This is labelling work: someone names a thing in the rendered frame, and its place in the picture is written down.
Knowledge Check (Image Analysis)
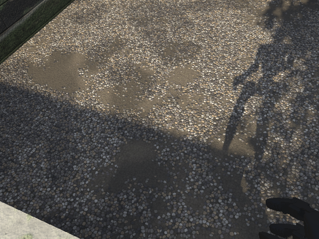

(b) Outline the right robot hand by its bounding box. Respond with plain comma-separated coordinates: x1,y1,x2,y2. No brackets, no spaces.
258,197,319,239

